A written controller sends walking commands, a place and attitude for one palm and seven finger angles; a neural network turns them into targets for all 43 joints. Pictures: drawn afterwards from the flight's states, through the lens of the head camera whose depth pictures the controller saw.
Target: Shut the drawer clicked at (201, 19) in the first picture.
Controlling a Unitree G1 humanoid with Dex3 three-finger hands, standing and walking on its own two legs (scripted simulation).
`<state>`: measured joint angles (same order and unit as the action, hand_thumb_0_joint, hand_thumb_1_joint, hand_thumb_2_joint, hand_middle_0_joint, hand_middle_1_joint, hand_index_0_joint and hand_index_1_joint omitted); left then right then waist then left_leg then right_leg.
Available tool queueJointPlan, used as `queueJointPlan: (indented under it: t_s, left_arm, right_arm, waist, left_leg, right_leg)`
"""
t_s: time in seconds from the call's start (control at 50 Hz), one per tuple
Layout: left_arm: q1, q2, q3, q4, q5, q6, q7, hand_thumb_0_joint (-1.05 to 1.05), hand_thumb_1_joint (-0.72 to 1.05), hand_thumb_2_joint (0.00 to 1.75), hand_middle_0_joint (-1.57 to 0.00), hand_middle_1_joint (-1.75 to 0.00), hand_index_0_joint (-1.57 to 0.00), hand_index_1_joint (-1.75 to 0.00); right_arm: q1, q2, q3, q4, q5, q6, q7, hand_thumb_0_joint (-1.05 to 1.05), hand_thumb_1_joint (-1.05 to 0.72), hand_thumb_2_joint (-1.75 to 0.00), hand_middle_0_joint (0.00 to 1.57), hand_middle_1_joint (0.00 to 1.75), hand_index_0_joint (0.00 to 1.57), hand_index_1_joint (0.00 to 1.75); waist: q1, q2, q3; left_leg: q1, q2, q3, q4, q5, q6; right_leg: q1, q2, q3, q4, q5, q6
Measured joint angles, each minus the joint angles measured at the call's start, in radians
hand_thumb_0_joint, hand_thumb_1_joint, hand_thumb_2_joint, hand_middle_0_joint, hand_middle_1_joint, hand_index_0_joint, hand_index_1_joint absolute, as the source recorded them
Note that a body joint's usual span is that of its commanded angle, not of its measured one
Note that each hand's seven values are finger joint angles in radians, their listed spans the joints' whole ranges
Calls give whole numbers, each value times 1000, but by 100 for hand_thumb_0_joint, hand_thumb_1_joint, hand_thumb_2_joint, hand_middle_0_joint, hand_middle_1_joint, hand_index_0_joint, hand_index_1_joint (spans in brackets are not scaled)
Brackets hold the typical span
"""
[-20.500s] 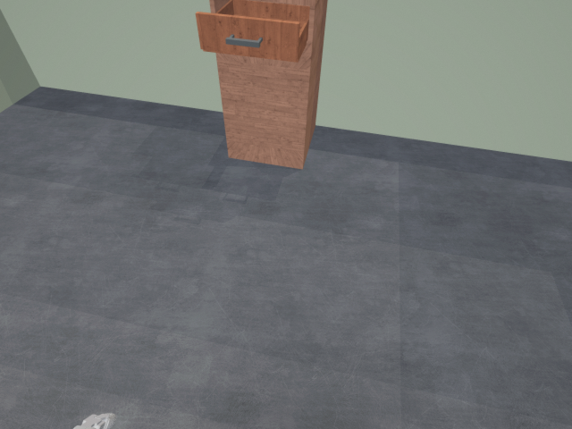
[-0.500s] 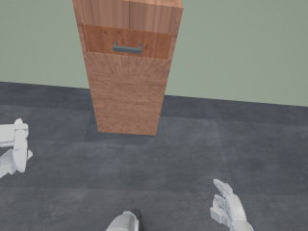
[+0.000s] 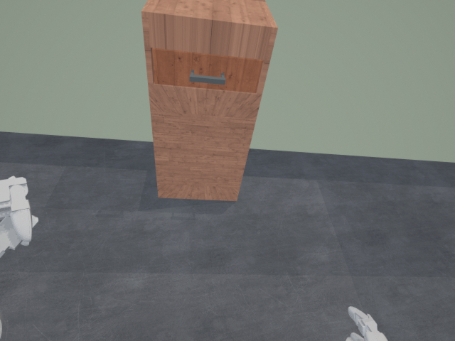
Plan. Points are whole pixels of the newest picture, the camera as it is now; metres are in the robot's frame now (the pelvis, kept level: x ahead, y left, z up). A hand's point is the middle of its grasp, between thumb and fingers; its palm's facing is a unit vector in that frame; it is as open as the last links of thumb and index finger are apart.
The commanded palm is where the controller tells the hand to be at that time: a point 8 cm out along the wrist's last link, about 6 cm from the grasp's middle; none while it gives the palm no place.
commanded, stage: stop stepping back and stand still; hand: left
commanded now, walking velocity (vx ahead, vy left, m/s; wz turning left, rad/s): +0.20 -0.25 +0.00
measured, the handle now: (207, 76) +0.96 +0.11 +0.00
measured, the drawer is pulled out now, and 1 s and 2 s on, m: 0.00 0.00 0.00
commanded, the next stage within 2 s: let the arm hang, fingers relaxed in 0.24 s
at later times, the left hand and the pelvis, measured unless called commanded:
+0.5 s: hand (91, 327) +0.16 +0.23 -0.06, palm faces +0.17 -0.91 -0.39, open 3.1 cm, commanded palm none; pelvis +0.00 -0.01 +0.00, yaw +4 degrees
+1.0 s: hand out of the picture -0.01 +0.16 -0.15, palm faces +0.11 -0.97 -0.22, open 6.1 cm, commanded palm none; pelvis +0.02 -0.02 +0.02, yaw +4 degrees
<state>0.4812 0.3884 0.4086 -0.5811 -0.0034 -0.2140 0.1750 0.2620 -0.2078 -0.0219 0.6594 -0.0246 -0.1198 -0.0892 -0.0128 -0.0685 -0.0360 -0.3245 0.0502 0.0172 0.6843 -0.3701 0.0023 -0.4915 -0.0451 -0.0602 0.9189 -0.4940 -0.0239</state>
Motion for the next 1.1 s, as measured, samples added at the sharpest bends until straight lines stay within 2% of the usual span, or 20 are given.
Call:
queueJointPlan:
  t_s: [0.04, 0.1, 0.16, 0.26, 0.32, 0.34, 0.36, 0.38, 0.42, 0.46, 0.5, 0.54, 0.58, 0.6, 0.66, 0.7, 0.78, 0.82, 0.9, 1.1]
  left_arm:
    - [-27, 9, 7, 35, 6, -3, -7, 1, 89, 90, -141, -160, -141, -160]
    - [41, 17, 0, -19, 1, 3, -19, 2, 89, 90, -141, -160, -141, -160]
    - [149, 19, -24, -108, -2, -8, -29, 2, 89, 90, -141, -160, -141, -160]
    - [227, 41, -24, -110, -7, -2, -23, 1, 89, 89, -141, -160, -141, -160]
    - [200, 60, 7, -59, -16, 28, -7, 1, 89, 89, -141, -160, -141, -160]
    - [184, 58, 14, -46, -19, 37, -5, 1, 89, 89, -141, -160, -141, -160]
    - [132, 40, -18, 27, 1, 26, -25, 1, 89, 89, -141, -160, -141, -160]
    - [65, 19, -72, 141, 17, 35, -57, 1, 89, 90, -141, -160, -141, -160]
    - [-40, -28, -179, 412, 31, 106, -106, 0, 90, 90, -139, -159, -140, -158]
    - [-105, -81, -253, 678, 37, 182, -126, 0, 90, 90, -136, -156, -137, -156]
    - [-135, -130, -305, 904, 40, 235, -139, 1, 91, 90, -132, -152, -132, -152]
    - [-134, -165, -354, 1070, 38, 262, -155, 1, 91, 90, -126, -147, -127, -146]
    - [-131, -190, -386, 1207, 37, 281, -160, 1, 91, 89, -120, -141, -120, -140]
    - [-132, -186, -378, 1259, 50, 288, -138, 1, 91, 89, -117, -140, -117, -136]
    - [-153, -159, -358, 1372, 24, 295, -148, 2, 91, 89, -107, -132, -106, -126]
    - [-162, -155, -363, 1425, 22, 278, -162, 2, 91, 89, -100, -124, -99, -119]
    - [-118, -166, -385, 1519, 25, 239, -164, 2, 91, 89, -84, -105, -84, -102]
    - [-103, -180, -394, 1564, 23, 233, -162, 1, 91, 89, -76, -95, -76, -93]
    - [-122, -207, -403, 1631, 16, 224, -149, 1, 91, 89, -61, -77, -61, -76]
    - [-208, -264, -409, 1696, 16, 217, -129, 2, 93, 89, -29, -40, -29, -40]
  right_arm:
    - [-20, 37, 11, 1, 3, -5, 21, 1, -90, -90, 20, 29, 20, 30]
    - [-8, 91, 39, -17, 9, -6, 60, 1, -90, -90, 20, 29, 20, 30]
    - [15, 117, 60, -33, 4, 1, 76, 1, -90, -90, 20, 30, 20, 30]
    - [27, 111, 64, -34, -10, 37, 49, 1, -90, -90, 20, 30, 20, 30]
    - [13, 91, 56, -39, -8, 58, 37, 1, -90, -90, 21, 30, 20, 30]
    - [-1, 79, 51, -41, -2, 64, 36, 1, -90, -90, 21, 30, 20, 30]
    - [-17, 53, 36, -27, 6, 63, 50, 1, -90, -90, 20, 30, 20, 30]
    - [-29, 24, 21, -11, 14, 76, 66, 1, -90, -90, 20, 30, 20, 30]
    - [-45, -22, 3, 29, 23, 110, 88, 1, -90, -90, 20, 30, 20, 30]
    - [-50, -48, -4, 49, 15, 139, 101, 1, -90, -90, 20, 30, 20, 30]
    - [-53, -55, -9, 59, 1, 153, 108, 1, -90, -90, 20, 30, 20, 30]
    - [-49, -57, -10, 65, -11, 153, 111, 1, -90, -90, 20, 29, 20, 30]
    - [-44, -44, -7, 90, -21, 145, 101, 1, -91, -90, 20, 29, 20, 30]
    - [-36, -34, -2, 103, -24, 143, 96, 1, -91, -90, 20, 29, 20, 30]
    - [-4, -18, 7, 149, -25, 144, 82, 1, -91, -90, 20, 29, 20, 30]
    - [11, -21, 6, 190, -20, 158, 73, 1, -91, -90, 20, 29, 20, 30]
    - [33, -7, -3, 276, -8, 192, 74, 1, -91, -90, 20, 29, 20, 30]
    - [37, 2, -3, 303, -4, 185, 75, 1, -91, -90, 20, 29, 20, 30]
    - [20, 37, 9, 356, 3, 152, 66, 1, -91, -90, 20, 29, 19, 30]
    - [-5, 55, 7, 449, 5, 138, 45, 1, -94, -90, 20, 29, 20, 30]
  waist:
    - [-14, 0, 23]
    - [-36, 6, 24]
    - [-26, 20, 18]
    - [7, 70, -6]
    - [14, 71, -15]
    - [21, 66, -13]
    - [22, 92, -4]
    - [20, 118, 2]
    - [16, 140, -5]
    - [11, 131, -7]
    - [-3, 109, 13]
    - [-14, 87, 41]
    - [-19, 42, 66]
    - [-15, 18, 75]
    - [-3, -4, 101]
    - [6, 25, 117]
    - [21, 71, 89]
    - [20, 87, 79]
    - [17, 87, 92]
    - [12, 83, 89]
  left_leg:
    - [13, -7, 0, -15, 28, 14]
    - [41, 5, -13, -103, 87, 17]
    - [62, 25, -11, -181, 130, 9]
    - [66, 41, -8, -239, 156, -2]
    - [14, 16, -5, -164, 119, -9]
    - [-22, 8, 5, -100, 85, -5]
    - [-67, 14, 7, -7, 18, -6]
    - [-108, 11, 6, 82, -57, -6]
    - [-153, -8, 20, 184, -120, -7]
    - [-159, -19, 46, 215, -128, -4]
    - [-123, -26, 56, 147, -91, 4]
    - [-70, -23, 47, 41, 77, 16]
    - [-68, -26, 52, 69, 73, 10]
    - [-67, -25, 57, 78, 50, 8]
    - [-66, -24, 45, 46, 49, -4]
    - [-64, -20, 23, 21, 71, -13]
    - [-35, -25, -1, -19, 31, -3]
    - [5, -24, -1, -69, 92, 3]
    - [60, -32, 11, -153, 98, -14]
    - [136, -37, 30, -223, 131, -5]
  right_leg:
    - [-55, 26, 26, 178, 44, 11]
    - [-77, 36, -4, 216, 133, 22]
    - [-32, 38, -37, 76, 157, 22]
    - [149, 57, -80, -207, 49, 8]
    - [298, 62, -63, -419, 38, -21]
    - [312, 54, -42, -465, 140, -34]
    - [292, 54, -51, -434, 198, -28]
    - [278, 46, -69, -386, 180, -16]
    - [268, 15, -89, -319, 104, 2]
    - [268, -15, -89, -269, 51, 12]
    - [282, -33, -89, -232, 20, 21]
    - [286, -32, -88, -181, -10, 27]
    - [267, -36, -66, -111, -29, 32]
    - [254, -27, -40, -87, -62, 32]
    - [224, -1, -4, -107, -79, 21]
    - [246, 12, -15, -199, 45, 12]
    - [291, 27, -27, -308, 84, -1]
    - [306, 34, -21, -348, 98, 0]
    - [335, 25, -11, -393, 118, 10]
    - [401, 21, 5, -459, 157, 18]
